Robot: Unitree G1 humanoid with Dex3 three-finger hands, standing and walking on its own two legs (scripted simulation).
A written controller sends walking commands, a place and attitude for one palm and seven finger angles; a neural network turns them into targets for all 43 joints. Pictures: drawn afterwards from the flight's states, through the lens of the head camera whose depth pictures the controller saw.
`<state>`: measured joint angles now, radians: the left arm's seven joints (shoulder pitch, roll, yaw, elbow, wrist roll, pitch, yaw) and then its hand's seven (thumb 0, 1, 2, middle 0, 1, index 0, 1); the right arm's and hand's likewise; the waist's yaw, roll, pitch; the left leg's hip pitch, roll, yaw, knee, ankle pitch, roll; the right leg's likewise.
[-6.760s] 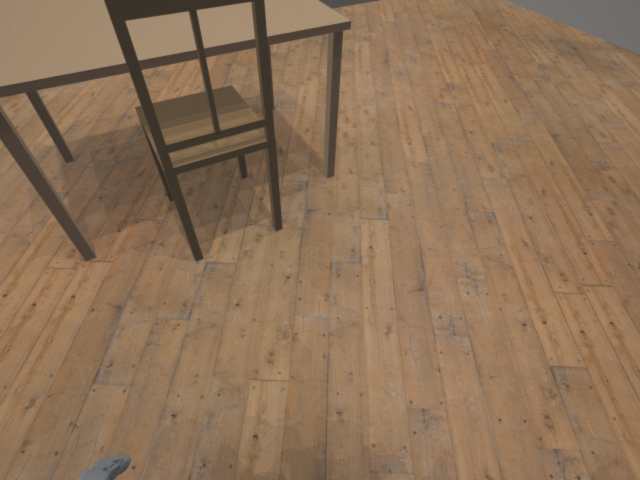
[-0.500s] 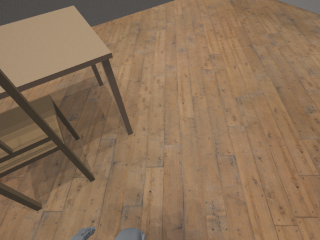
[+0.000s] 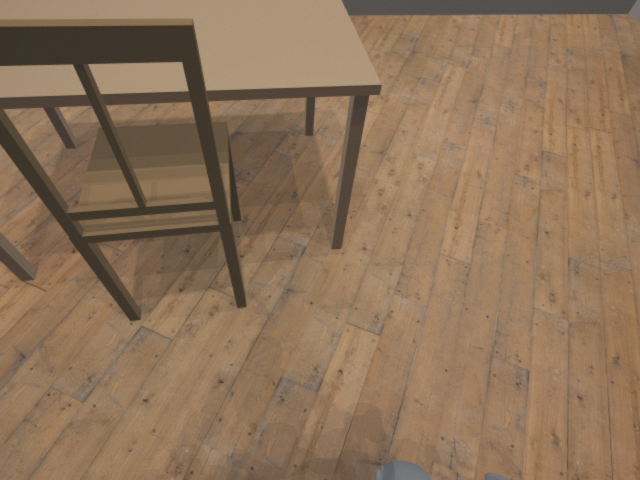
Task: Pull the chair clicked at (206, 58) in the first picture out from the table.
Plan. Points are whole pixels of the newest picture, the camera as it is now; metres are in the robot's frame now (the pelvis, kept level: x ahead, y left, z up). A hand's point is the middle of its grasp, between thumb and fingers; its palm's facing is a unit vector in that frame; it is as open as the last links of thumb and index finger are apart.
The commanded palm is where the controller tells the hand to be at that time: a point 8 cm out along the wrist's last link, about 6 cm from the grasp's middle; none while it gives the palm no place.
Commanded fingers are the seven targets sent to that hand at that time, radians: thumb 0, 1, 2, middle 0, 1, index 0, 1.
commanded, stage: turn to face it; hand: left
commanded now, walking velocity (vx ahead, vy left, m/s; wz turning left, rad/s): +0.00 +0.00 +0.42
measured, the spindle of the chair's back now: (116, 145) +0.67 +0.46 -0.05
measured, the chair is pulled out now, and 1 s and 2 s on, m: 0.00 0.00 0.00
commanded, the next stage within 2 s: take the last steps up to it in 0.38 s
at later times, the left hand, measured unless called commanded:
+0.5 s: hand out of the picture +0.03 +0.13 -0.14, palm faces +0.21 -0.94 -0.28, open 7.4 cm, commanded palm none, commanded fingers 0.00 0.90 0.90 -0.20 -0.30 -0.20 -0.30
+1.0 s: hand out of the picture -0.05 +0.17 -0.18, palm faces +0.32 -0.94 -0.13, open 7.4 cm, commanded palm none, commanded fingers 0.00 0.90 0.90 -0.20 -0.30 -0.20 -0.30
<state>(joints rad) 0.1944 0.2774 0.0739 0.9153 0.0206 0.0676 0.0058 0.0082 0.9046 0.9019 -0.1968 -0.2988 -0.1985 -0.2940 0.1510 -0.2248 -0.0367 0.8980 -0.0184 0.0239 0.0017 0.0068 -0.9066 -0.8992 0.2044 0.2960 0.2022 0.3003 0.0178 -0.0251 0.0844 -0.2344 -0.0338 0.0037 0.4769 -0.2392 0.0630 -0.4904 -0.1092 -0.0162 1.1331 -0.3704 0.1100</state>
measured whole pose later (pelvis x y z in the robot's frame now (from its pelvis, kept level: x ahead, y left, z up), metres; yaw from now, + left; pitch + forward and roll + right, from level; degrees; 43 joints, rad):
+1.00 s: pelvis +0.04 +0.01 +0.00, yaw +15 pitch -2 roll -2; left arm 0.36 0.19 0.05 1.12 0.03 0.02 -0.02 0.01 0.91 0.90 -0.20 -0.30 -0.20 -0.29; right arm 0.29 -0.16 -0.03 1.05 -0.02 -0.06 -0.03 -0.01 -0.95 -0.90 0.21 0.30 0.20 0.30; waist 0.02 -0.04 0.02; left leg -0.02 0.02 0.11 0.36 -0.30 0.04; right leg -0.48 -0.09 -0.07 1.05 -0.29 0.03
